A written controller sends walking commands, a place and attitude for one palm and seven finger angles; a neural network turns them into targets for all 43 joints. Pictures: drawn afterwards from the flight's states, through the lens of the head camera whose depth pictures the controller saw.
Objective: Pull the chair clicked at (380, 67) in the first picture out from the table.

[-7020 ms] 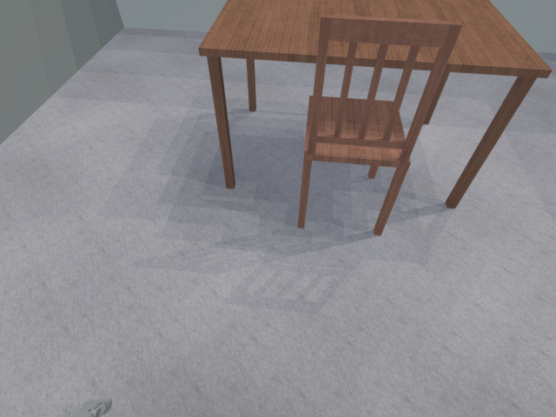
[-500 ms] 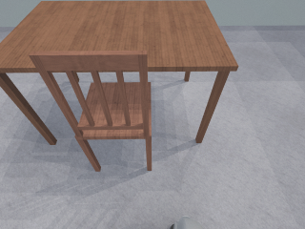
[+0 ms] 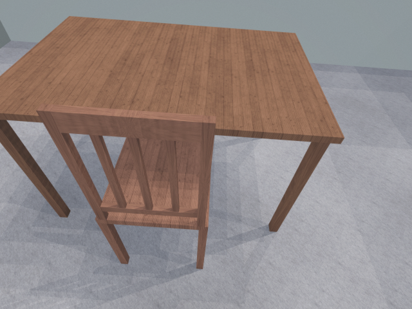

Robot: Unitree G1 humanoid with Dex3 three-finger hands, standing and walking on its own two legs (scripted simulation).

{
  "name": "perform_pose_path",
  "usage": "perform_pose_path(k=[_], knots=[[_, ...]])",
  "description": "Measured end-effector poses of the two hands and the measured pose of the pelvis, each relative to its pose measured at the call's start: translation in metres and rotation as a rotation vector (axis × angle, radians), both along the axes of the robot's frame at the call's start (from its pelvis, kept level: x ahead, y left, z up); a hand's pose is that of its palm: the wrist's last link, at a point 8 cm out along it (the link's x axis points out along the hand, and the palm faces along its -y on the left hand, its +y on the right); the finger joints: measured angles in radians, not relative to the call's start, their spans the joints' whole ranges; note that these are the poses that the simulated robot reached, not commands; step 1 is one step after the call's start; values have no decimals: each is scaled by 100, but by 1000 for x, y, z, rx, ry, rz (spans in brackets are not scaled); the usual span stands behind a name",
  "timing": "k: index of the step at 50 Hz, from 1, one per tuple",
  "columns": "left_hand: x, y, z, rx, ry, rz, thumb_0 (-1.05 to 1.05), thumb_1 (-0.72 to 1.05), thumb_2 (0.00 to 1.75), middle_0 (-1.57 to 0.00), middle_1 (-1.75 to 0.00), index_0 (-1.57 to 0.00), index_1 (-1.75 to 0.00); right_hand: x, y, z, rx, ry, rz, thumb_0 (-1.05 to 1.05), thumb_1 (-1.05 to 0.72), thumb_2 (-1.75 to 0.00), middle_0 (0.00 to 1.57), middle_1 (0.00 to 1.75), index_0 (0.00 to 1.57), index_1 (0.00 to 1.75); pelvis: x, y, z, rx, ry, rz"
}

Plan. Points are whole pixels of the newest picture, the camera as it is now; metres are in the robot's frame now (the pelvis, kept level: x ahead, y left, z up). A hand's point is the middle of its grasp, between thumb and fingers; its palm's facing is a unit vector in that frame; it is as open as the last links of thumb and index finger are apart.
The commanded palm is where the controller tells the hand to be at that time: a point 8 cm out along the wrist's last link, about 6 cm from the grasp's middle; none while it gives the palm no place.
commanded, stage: come to a stop and stand still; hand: left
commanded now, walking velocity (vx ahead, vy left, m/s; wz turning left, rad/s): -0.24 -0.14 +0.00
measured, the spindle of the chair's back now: (142, 177) +0.44 +0.21 -0.08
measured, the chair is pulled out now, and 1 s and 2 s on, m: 0.00 0.00 0.00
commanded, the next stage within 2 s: look again from close up in 1.56 s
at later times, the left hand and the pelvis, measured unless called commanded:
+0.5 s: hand out of the picture -0.03 +0.12 -0.15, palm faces +0.03 -0.97 -0.23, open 7.4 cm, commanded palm none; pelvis -0.03 -0.05 +0.01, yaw -2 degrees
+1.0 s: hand out of the picture -0.03 +0.21 -0.17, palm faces +0.00 -0.98 -0.22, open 7.4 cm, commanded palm none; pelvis -0.05 +0.03 +0.00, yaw -1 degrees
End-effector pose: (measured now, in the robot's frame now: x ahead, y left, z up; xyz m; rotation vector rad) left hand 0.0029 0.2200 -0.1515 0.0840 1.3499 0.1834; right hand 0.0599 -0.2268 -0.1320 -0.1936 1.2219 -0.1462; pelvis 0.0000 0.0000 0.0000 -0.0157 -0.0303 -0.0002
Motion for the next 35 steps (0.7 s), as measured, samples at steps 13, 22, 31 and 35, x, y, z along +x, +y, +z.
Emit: perform_pose_path(k=[13,22,31,35], knots=[[-16,3,13,99,44,-44,1,91,90,-20,-30,-20,-30,-2,-21,-14,48,-23,-29,0,-91,-90,20,30,20,30,-27,-25,-4,30,33,-30],[-35,-42,32,85,28,-51,1,91,90,-20,-30,-20,-30,-58,-54,-17,91,90,-68,1,-91,-90,20,30,19,30,-27,-51,8,58,21,-37],[-42,-45,30,69,42,-14,2,92,90,-21,-30,-20,-30,-90,-56,-13,50,198,-57,1,-91,-90,20,30,19,30,-32,-46,10,59,37,-12],[-51,-29,20,76,46,-28,1,92,90,-21,-30,-20,-30,-81,-44,-15,33,149,-37,1,-91,-90,19,30,19,30,-38,-32,3,23,43,-11]])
